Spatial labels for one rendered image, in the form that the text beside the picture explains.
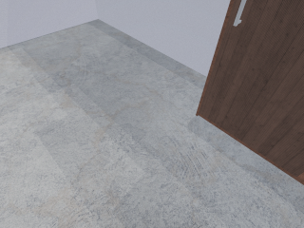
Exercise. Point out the handle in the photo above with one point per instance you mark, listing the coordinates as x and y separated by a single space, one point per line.
239 12

